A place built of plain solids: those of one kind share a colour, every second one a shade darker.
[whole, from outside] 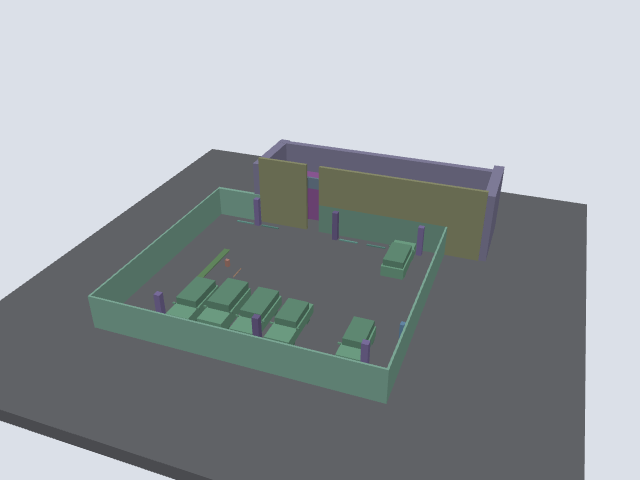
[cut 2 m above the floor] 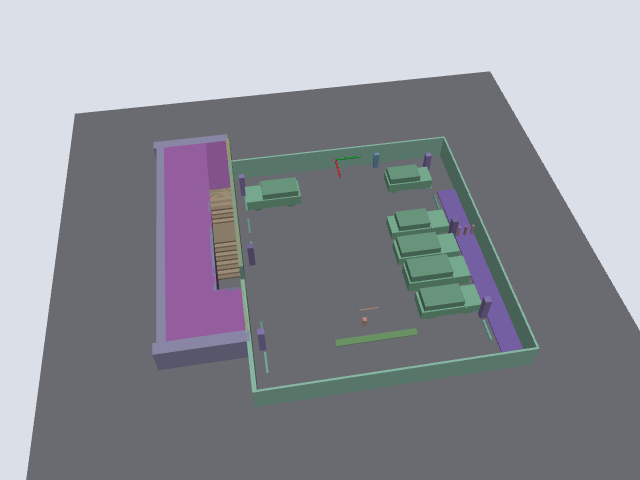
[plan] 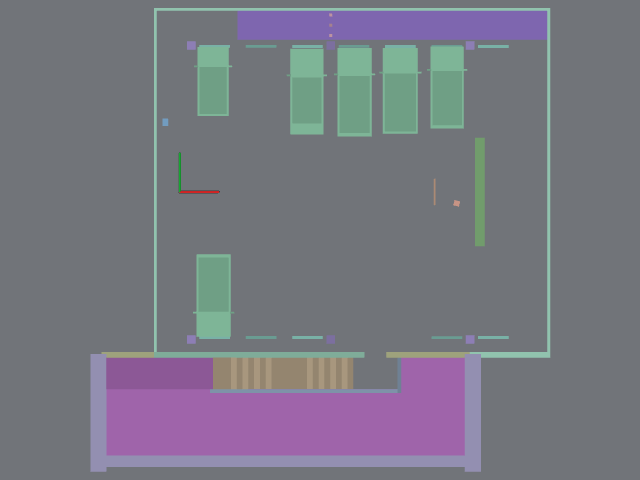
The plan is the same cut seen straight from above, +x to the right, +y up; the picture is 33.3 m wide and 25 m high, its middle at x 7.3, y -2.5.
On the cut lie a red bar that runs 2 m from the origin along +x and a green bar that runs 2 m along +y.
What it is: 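The pedestrian entrance of an underground car park of the 2000s; a paved forecourt at street level 3.05 m over the deck; an open stair well of 20 risers of 0.152 m and treads of 0.30 m, 1.64 m wide, two flights in line with a mid landing, along the facade; open to the sky, a plain doorway into the deck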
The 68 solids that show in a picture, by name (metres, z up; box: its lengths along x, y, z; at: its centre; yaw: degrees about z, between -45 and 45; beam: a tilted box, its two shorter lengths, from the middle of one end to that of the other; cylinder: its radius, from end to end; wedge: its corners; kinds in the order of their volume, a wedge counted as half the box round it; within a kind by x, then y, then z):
{
 "paving_1": {"box": [5.6, 1.65, 3.1], "at": [-1.03, -9.46, 1.5]},
 "paving_2": {"box": [18.68, 3.47, 3.1], "at": [5.51, -11.99, 1.5]},
 "paving_3": {"box": [3.52, 1.65, 3.1], "at": [13.09, -9.46, 1.5]},
 "boundary_1": {"box": [0.84, 6.14, 5.82], "at": [-4.24, -11.5, 2.86]},
 "boundary_2": {"box": [19.9, 0.61, 5.55], "at": [5.51, -14.02, 2.73]},
 "boundary_3": {"box": [0.85, 6.15, 5.53], "at": [15.27, -11.5, 2.71]},
 "stair_step_1": {"box": [0.35, 1.66, 2.95], "at": [1.89, -9.45, 1.42]},
 "stair_step_2": {"box": [0.95, 1.66, 2.64], "at": [2.19, -9.45, 1.27]},
 "stair_step_3": {"box": [1.25, 1.66, 2.49], "at": [2.34, -9.45, 1.2]},
 "stair_step_4": {"box": [1.55, 1.66, 2.34], "at": [2.49, -9.45, 1.12]},
 "stair_step_5": {"box": [1.85, 1.66, 2.19], "at": [2.64, -9.45, 1.04]},
 "stair_step_6": {"box": [2.15, 1.66, 2.03], "at": [2.79, -9.45, 0.97]},
 "stair_step_7": {"box": [2.45, 1.66, 1.88], "at": [2.94, -9.45, 0.89]},
 "stair_step_8": {"box": [2.75, 1.66, 1.73], "at": [3.09, -9.45, 0.81]},
 "stair_step_9": {"box": [3.05, 1.66, 1.57], "at": [3.24, -9.45, 0.74]},
 "stair_step_10": {"box": [4.91, 1.66, 1.42], "at": [4.17, -9.45, 0.66]},
 "stair_step_11": {"box": [5.21, 1.66, 1.27], "at": [4.32, -9.45, 0.58]},
 "stair_step_12": {"box": [5.51, 1.66, 1.12], "at": [4.47, -9.45, 0.51]},
 "stair_step_13": {"box": [5.81, 1.66, 0.96], "at": [4.62, -9.45, 0.43]},
 "stair_step_14": {"box": [6.11, 1.66, 0.81], "at": [4.77, -9.45, 0.36]},
 "stair_step_15": {"box": [6.41, 1.66, 0.66], "at": [4.92, -9.45, 0.28]},
 "stair_step_16": {"box": [6.71, 1.66, 0.51], "at": [5.07, -9.45, 0.2]},
 "stair_step_17": {"box": [7.01, 1.66, 0.35], "at": [5.22, -9.45, 0.13]},
 "stair_step_18": {"box": [7.31, 1.66, 0.2], "at": [5.37, -9.45, 0.05]},
 "car_1": {"box": [1.43, 2.45, 0.53], "at": [1.74, 5.29, 1.23]},
 "car_2": {"box": [1.63, 3.59, 0.78], "at": [1.74, 5.75, 0.57]},
 "car_3": {"box": [1.78, 4.29, 0.87], "at": [1.76, -5.39, 0.61]},
 "car_4": {"box": [1.58, 2.82, 0.53], "at": [1.76, -4.82, 1.31]},
 "car_5": {"box": [1.53, 2.39, 0.52], "at": [6.62, 4.76, 1.17]},
 "car_6": {"box": [1.73, 4.47, 0.73], "at": [6.62, 5.23, 0.55]},
 "car_7": {"box": [1.58, 2.97, 0.53], "at": [9.1, 4.56, 1.2]},
 "car_8": {"box": [1.78, 4.61, 0.75], "at": [9.1, 5.2, 0.55]},
 "car_9": {"box": [1.63, 3.02, 0.59], "at": [11.48, 4.66, 1.4]},
 "car_10": {"box": [1.83, 4.47, 0.93], "at": [11.48, 5.27, 0.64]},
 "car_11": {"box": [1.54, 2.82, 0.54], "at": [13.92, 4.89, 1.2]},
 "car_12": {"box": [1.74, 4.27, 0.75], "at": [13.92, 5.44, 0.56]},
 "wall_1": {"box": [0.15, 18.07, 2.64], "at": [-1.27, 0.56, 1.27]},
 "wall_2": {"box": [10.96, 0.3, 2.64], "at": [4.13, -8.48, 1.27]},
 "wall_3": {"box": [20.64, 0.15, 2.64], "at": [8.97, 9.52, 1.27]},
 "wall_4": {"box": [8.54, 0.3, 2.64], "at": [15.02, -8.48, 1.27]},
 "wall_5": {"box": [0.15, 18.07, 2.64], "at": [19.21, 0.56, 1.27]},
 "facade_1": {"box": [13.7, 0.3, 6.14], "at": [2.77, -8.48, 3.02]},
 "facade_2": {"box": [4.36, 0.3, 6.14], "at": [12.92, -8.48, 3.02]},
 "rim_guard_1": {"box": [7.66, 0.2, 4.12], "at": [5.4, -10.37, 2.01]},
 "rim_guard_2": {"box": [2.7, 0.2, 4.12], "at": [10.18, -10.37, 2.01]},
 "rim_guard_3": {"box": [0.2, 1.84, 4.12], "at": [11.43, -9.55, 2.01]},
 "walkway_1": {"box": [16.14, 1.51, 0.15], "at": [11.07, 8.69, 0.03]},
 "column_1": {"box": [0.45, 0.45, 2.61], "at": [0.6, -7.68, 1.25]},
 "column_2": {"box": [0.45, 0.45, 2.61], "at": [0.6, 7.63, 1.25]},
 "column_3": {"box": [0.45, 0.45, 2.61], "at": [7.86, -7.68, 1.25]},
 "column_4": {"box": [0.45, 0.45, 2.61], "at": [7.86, 7.63, 1.25]},
 "column_5": {"box": [0.45, 0.45, 2.61], "at": [15.12, -7.68, 1.25]},
 "column_6": {"box": [0.45, 0.45, 2.61], "at": [15.12, 7.63, 1.25]},
 "wheelstop_1": {"box": [1.6, 0.15, 0.15], "at": [1.81, -7.58, 0.03]},
 "wheelstop_2": {"box": [1.6, 0.15, 0.15], "at": [1.81, 7.58, 0.03]},
 "wheelstop_3": {"box": [1.6, 0.15, 0.15], "at": [4.23, -7.58, 0.03]},
 "wheelstop_4": {"box": [1.6, 0.15, 0.15], "at": [4.23, 7.58, 0.03]},
 "wheelstop_5": {"box": [1.6, 0.15, 0.15], "at": [6.65, -7.58, 0.03]},
 "wheelstop_6": {"box": [1.6, 0.15, 0.15], "at": [6.65, 7.58, 0.03]},
 "wheelstop_7": {"box": [1.6, 0.15, 0.15], "at": [9.07, 7.58, 0.03]},
 "wheelstop_8": {"box": [1.6, 0.15, 0.15], "at": [11.49, 7.58, 0.03]},
 "wheelstop_9": {"box": [1.6, 0.15, 0.15], "at": [13.91, -7.58, 0.03]},
 "wheelstop_10": {"box": [1.6, 0.15, 0.15], "at": [13.91, 7.58, 0.03]},
 "wheelstop_11": {"box": [1.6, 0.15, 0.15], "at": [16.33, -7.58, 0.03]},
 "wheelstop_12": {"box": [1.6, 0.15, 0.15], "at": [16.33, 7.58, 0.03]},
 "hump_1": {"box": [0.51, 5.66, 0.12], "at": [15.63, 0.0, 0.01]},
 "pay_station_1": {"box": [0.3, 0.4, 1.5], "at": [-0.75, 3.63, 0.7]},
 "cable_cover_1": {"box": [0.11, 1.38, 0.07], "at": [13.27, 0.0, -0.02]}
}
